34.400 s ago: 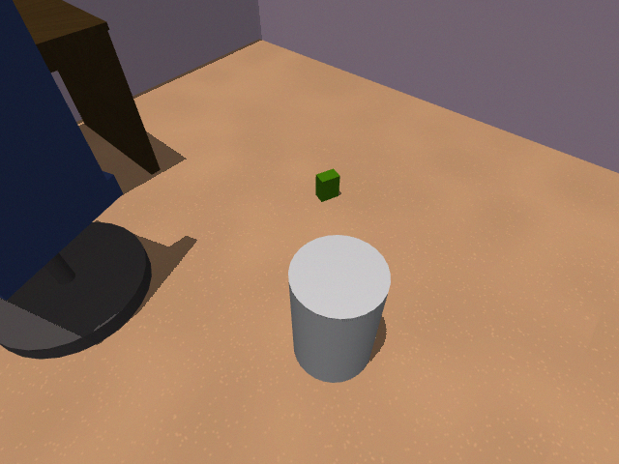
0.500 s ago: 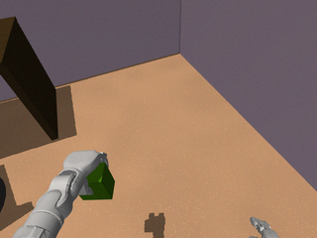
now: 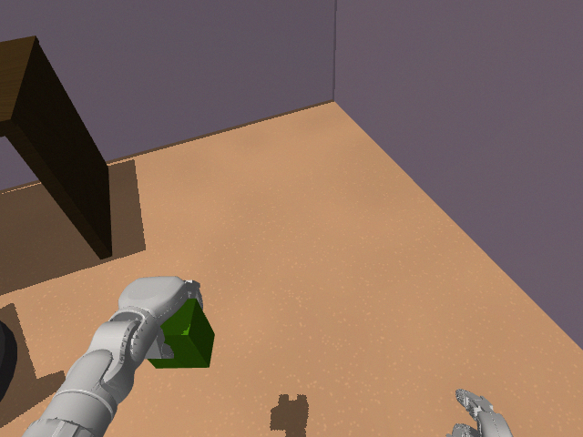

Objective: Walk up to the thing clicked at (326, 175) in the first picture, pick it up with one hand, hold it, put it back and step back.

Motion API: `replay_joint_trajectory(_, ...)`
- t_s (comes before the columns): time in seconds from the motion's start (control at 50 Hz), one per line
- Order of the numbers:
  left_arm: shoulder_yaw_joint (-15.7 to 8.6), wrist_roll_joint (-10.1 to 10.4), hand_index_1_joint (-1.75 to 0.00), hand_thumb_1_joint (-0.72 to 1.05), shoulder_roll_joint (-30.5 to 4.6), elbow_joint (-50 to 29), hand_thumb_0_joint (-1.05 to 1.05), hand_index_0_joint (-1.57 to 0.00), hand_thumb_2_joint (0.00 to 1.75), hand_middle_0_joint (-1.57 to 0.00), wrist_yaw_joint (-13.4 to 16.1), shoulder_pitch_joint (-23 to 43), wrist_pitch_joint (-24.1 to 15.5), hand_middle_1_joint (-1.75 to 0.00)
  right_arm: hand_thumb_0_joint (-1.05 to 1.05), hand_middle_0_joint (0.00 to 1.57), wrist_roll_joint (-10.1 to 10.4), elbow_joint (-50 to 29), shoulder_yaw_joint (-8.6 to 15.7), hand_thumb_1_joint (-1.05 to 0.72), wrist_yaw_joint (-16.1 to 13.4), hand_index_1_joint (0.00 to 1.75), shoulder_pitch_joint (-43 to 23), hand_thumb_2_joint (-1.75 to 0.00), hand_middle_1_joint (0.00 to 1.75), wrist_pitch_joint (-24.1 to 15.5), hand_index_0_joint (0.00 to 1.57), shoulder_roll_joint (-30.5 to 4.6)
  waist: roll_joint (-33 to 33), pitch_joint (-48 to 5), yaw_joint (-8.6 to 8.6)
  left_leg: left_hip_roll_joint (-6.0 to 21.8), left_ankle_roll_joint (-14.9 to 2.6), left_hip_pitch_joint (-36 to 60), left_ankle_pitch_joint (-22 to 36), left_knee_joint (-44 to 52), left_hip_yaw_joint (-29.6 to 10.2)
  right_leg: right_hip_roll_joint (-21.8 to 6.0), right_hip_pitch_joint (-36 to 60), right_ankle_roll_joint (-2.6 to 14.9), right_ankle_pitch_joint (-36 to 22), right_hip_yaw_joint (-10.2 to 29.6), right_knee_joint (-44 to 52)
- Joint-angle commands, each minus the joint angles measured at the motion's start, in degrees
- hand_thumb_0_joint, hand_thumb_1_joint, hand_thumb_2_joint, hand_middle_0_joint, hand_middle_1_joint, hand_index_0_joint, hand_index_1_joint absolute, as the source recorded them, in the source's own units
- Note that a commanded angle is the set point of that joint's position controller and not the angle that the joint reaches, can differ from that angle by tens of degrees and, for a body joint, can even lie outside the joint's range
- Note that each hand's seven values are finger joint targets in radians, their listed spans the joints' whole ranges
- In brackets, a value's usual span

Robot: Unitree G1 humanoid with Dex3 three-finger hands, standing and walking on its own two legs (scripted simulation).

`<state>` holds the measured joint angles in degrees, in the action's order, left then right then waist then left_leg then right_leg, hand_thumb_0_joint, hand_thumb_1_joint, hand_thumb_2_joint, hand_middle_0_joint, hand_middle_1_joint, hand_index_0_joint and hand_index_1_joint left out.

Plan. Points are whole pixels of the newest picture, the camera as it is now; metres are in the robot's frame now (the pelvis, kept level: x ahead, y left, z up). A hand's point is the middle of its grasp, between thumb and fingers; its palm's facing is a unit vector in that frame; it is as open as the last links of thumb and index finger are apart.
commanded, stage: hold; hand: left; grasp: from above
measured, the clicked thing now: (175, 335) +0.30 +0.22 -0.07
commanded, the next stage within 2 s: crouch in 0.46 s
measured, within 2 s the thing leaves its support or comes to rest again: neither
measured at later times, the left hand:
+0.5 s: hand (166, 321) +0.30 +0.22 -0.01, palm faces -0.42 -0.04 -0.91, open 9.4 cm
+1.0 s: hand (185, 345) +0.31 +0.22 -0.13, palm faces -0.43 +0.03 -0.90, open 9.4 cm
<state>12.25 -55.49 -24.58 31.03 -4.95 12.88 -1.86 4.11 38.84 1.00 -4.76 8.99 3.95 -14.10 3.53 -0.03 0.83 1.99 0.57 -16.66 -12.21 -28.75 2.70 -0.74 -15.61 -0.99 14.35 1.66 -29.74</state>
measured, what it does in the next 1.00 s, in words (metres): stands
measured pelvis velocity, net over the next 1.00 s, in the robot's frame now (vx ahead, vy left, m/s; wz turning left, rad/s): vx -0.02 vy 0.00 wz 0.02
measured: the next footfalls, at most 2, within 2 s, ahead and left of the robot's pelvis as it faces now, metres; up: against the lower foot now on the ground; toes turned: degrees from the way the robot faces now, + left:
none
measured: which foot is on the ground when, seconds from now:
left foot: down 0.00-1.00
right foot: down 0.00-1.00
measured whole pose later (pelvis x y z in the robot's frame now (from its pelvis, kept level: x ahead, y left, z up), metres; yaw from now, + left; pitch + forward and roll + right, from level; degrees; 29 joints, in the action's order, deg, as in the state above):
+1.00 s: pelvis -0.02 +0.00 -0.05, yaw +1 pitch +12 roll -1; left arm 11.4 -64.8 -22.8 54.3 12.6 24.6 -7.0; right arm 1.1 39.5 2.9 -2.5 9.0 4.3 -14.7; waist 0.6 -4.0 -2.1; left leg 2.5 1.1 -43.4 -19.8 -51.1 0.4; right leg -0.4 -41.3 -0.8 22.2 0.1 -51.3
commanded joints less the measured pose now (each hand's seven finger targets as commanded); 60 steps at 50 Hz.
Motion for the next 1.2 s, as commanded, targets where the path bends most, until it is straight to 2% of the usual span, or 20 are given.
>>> replay_joint_trajectory(0.0,-7.1,-0.1,-0.75,0.58,-13.1,-11.6,0.0,-0.95,0.8,-0.93,2.7,20.9,-0.4,-0.77,0.0,0.2,-0.2,-8.0,2.1,-0.91,-0.4,0.3,-6.2,-0.9,0.3,-2.3,0.2,-6.9,-2.2,-14.5,0.16,-2.4,-1.4,9.1,6.5,3.8,-0.1,2.2,0.9,1.13,-5.6,-0.9,5.9)
replay_joint_trajectory(0.16,-5.1,0.0,-0.75,0.56,-10.6,-9.4,0.0,-0.93,0.79,-0.91,2.2,17.8,0.1,-0.77,0.0,0.2,0.0,-7.9,2.3,-0.91,-0.2,0.3,-5.9,-0.9,0.3,-2.0,0.2,-6.9,-2.8,-13.5,0.21,-2.2,-1.27,9.1,8.4,4.3,-0.2,2.4,1.0,1.37,-7.1,-1.3,5.8)
replay_joint_trajectory(0.2,-6.5,-0.1,-0.75,0.54,-12.2,-10.1,0.0,-0.92,0.79,-0.89,2.4,18.0,0.0,-0.77,0.0,0.2,0.0,-8.1,2.3,-0.91,-0.3,0.3,-6.2,-0.9,0.3,-1.8,0.2,-6.9,-2.4,-13.7,0.65,-2.5,-1.27,8.9,8.2,4.2,0.0,2.2,1.5,1.33,-6.9,-1.2,6.1)
replay_joint_trajectory(0.24,-5.6,-0.2,-0.75,0.56,-11.1,-10.1,0.0,-0.94,0.79,-0.91,2.2,17.8,0.0,-0.77,0.0,0.2,0.0,-8.1,2.3,-0.91,-0.2,0.3,-6.0,-0.9,0.3,-1.8,0.2,-6.7,-3.1,-13.8,0.03,-2.6,-1.53,9.2,8.4,3.8,0.2,2.0,1.2,1.01,-7.8,-0.9,6.3)
replay_joint_trajectory(0.26,-6.2,0.1,-0.74,0.56,-12.2,-11.6,0.0,-0.94,0.78,-0.91,2.3,20.3,-0.2,-0.77,0.0,0.2,0.0,-8.0,2.2,-0.91,-0.3,0.3,-6.1,-0.9,0.3,-1.7,0.2,-6.8,-2.9,-14.3,0.1,-2.5,-1.45,9.5,8.3,4.0,0.1,2.1,1.3,1.09,-7.4,-1.0,6.4)
replay_joint_trajectory(0.42,-6.3,-0.5,-0.75,0.58,-11.8,-10.6,0.0,-0.95,0.8,-0.93,2.9,20.6,0.0,-0.77,0.0,0.2,0.0,-7.7,2.3,-0.91,-0.4,0.3,-5.9,-0.9,0.3,-1.6,0.2,-6.7,-2.3,-15.4,0.08,-2.5,-1.48,10.5,9.9,4.0,0.2,2.0,1.8,1.01,-9.4,-1.0,6.1)
replay_joint_trajectory(0.52,-5.9,0.0,-0.75,0.57,-11.0,-7.7,0.0,-0.94,0.77,-0.9,2.5,17.6,0.5,-0.79,0.0,0.2,0.1,-7.9,2.3,-0.91,-0.3,0.3,-6.0,-0.9,0.3,-1.4,0.2,-6.9,-3.6,-12.2,0.48,-2.3,-1.45,8.5,7.6,4.8,0.2,2.2,1.2,1.26,-6.5,-1.2,6.8)
replay_joint_trajectory(0.54,-4.8,-0.1,-0.77,0.63,-10.4,-7.4,0.0,-0.98,0.69,-0.91,2.2,18.0,0.5,-0.84,0.0,0.2,0.1,-8.0,2.3,-0.93,-0.3,0.3,-6.0,-0.92,0.3,-1.4,0.2,-6.9,-3.4,-11.9,0.17,-2.3,-1.44,8.4,7.0,5.0,0.1,2.2,1.0,1.37,-6.1,-1.2,6.7)
replay_joint_trajectory(0.56,-5.0,-0.1,-0.75,0.55,-10.6,-8.0,0.0,-0.9,0.7,-0.83,1.9,17.0,0.3,-0.81,0.0,0.2,0.2,-8.4,2.4,-0.89,-0.2,0.3,-6.3,-0.9,0.3,-1.3,0.2,-6.8,-3.1,-12.0,0.64,-2.3,-1.32,8.8,7.2,5.2,0.1,2.2,1.2,1.47,-5.9,-1.3,6.9)
replay_joint_trajectory(0.62,-4.8,-0.2,-0.78,0.61,-9.8,-5.7,0.0,-0.96,0.8,-0.93,2.1,15.6,-0.3,-0.81,0.0,0.2,0.0,-8.2,2.3,-0.9,-0.2,0.3,-5.7,-0.9,0.3,-1.2,0.2,-7.0,-4.9,-11.2,-0.36,-2.4,-1.59,7.9,6.3,4.7,-0.1,2.1,0.4,1.28,-5.4,-1.0,6.7)
replay_joint_trajectory(0.64,-5.5,-0.1,-0.77,0.64,-10.5,-6.2,0.0,-0.99,0.8,-0.96,2.3,15.6,-0.7,-0.8,0.0,0.2,0.0,-8.4,2.3,-0.9,-0.2,0.3,-5.8,-0.9,0.3,-1.2,0.2,-6.8,-4.4,-10.6,0.22,-2.5,-1.5,7.4,6.1,4.7,-0.1,2.0,0.5,1.33,-5.1,-1.1,6.9)
replay_joint_trajectory(0.76,-6.0,-2.5,-0.76,0.65,-9.8,0.7,0.0,-1.0,0.81,-0.98,7.7,20.7,-4.8,-0.79,0.0,0.2,-0.9,-6.6,2.2,-0.9,-0.2,0.3,-4.2,-0.9,0.3,-0.6,0.2,-6.8,-6.1,-10.1,-2.29,-2.8,-1.45,2.1,3.4,-0.4,-0.4,1.9,-6.5,1.22,-3.2,-1.1,2.4)
replay_joint_trajectory(0.82,-6.0,-5.0,-0.77,0.68,-9.7,4.1,0.0,-1.03,0.79,-1.0,12.4,25.2,-6.3,-0.8,0.0,0.2,-1.8,-5.1,3.0,-0.91,0.4,0.3,-2.2,-0.9,0.3,-0.5,0.2,-7.3,-4.4,-14.1,-3.18,-2.9,-1.09,-2.4,3.2,-6.7,-0.3,1.8,-11.8,1.29,-3.6,-1.2,-3.4)
replay_joint_trajectory(0.86,-5.2,-6.9,-0.77,0.65,-7.8,10.8,0.0,-1.02,0.79,-0.99,16.0,24.8,-5.9,-0.8,0.0,0.2,-2.4,-4.1,3.6,-0.91,0.9,0.3,-0.7,-0.9,0.3,-0.6,0.2,-7.7,-5.0,-16.4,-4.05,-3.1,-0.85,-7.3,3.7,-12.9,-0.1,1.8,-16.6,1.13,-4.6,-1.0,-8.5)
replay_joint_trajectory(0.92,-4.3,-9.9,-0.79,0.65,-6.5,16.6,0.0,-1.02,0.84,-1.0,21.2,29.4,-5.4,-0.81,0.0,0.2,-3.4,-3.4,4.8,-0.91,2.0,0.3,2.1,-0.9,0.3,-0.7,0.2,-8.1,-4.1,-20.7,-4.91,-2.7,-0.51,-15.6,1.2,-21.4,-0.4,2.1,-25.3,1.52,-2.1,-1.5,-16.4)
replay_joint_trajectory(0.96,-4.9,-11.1,-0.79,0.69,-8.1,16.8,0.0,-1.03,0.81,-1.0,23.7,35.6,-5.0,-0.83,0.0,0.2,-3.8,-3.0,5.6,-0.91,2.5,0.3,3.2,-0.9,0.3,-1.1,0.2,-8.7,-0.8,-26.1,-5.15,-2.2,-0.46,-19.2,0.9,-26.5,-0.8,2.2,-30.4,1.84,-1.6,-1.6,-21.2)
replay_joint_trajectory(0.98,-4.8,-11.5,-0.79,0.69,-7.9,20.5,0.0,-1.04,0.8,-1.0,24.5,35.6,-4.3,-0.83,0.0,0.2,-4.0,-2.6,5.6,-0.91,2.6,0.3,3.8,-0.9,0.3,-1.2,0.2,-8.8,-0.7,-26.9,-5.89,-2.1,-0.63,-21.3,0.5,-28.7,-1.0,2.2,-32.6,1.9,-1.1,-1.9,-23.3)
replay_joint_trajectory(1.0,-3.9,-11.5,-0.77,0.7,-5.5,24.4,0.0,-1.05,0.8,-1.02,24.9,34.5,-3.7,-0.8,0.0,0.2,-4.0,-2.4,5.7,-0.91,2.8,0.3,4.8,-0.9,0.3,-1.5,0.2,-8.9,-2.7,-26.5,-6.66,-2.3,-1.05,-25.1,-0.5,-30.8,-1.1,2.2,-34.6,1.8,-0.5,-2.0,-24.9)
replay_joint_trajectory(1.06,-6.0,-12.0,-0.77,0.71,-9.3,26.7,0.0,-1.06,0.83,-1.03,26.3,39.5,-3.1,-0.8,0.0,0.2,-4.6,-1.5,6.2,-0.91,2.7,0.3,6.3,-0.9,0.3,-2.5,0.2,-9.4,0.1,-31.0,-6.03,-2.3,-0.9,-31.2,-3.1,-35.7,-1.8,2.3,-40.3,2.3,2.2,-2.7,-31.1)
replay_joint_trajectory(1.18,-6.8,-11.4,-0.77,0.72,-8.6,28.6,0.0,-1.06,0.85,-1.04,28.1,45.3,-1.0,-0.79,0.0,0.2,-5.7,-0.9,6.6,-0.9,2.4,0.3,8.9,-0.9,0.3,-3.9,0.2,-9.8,2.0,-40.2,-7.63,-1.5,-1.0,-39.8,-7.6,-45.0,-3.6,2.5,-51.1,2.97,6.0,-3.8,-42.0)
